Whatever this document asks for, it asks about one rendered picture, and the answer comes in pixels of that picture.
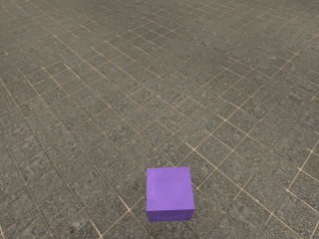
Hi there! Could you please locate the carton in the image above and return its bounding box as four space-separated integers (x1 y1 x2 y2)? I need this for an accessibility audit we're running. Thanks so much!
146 166 195 222

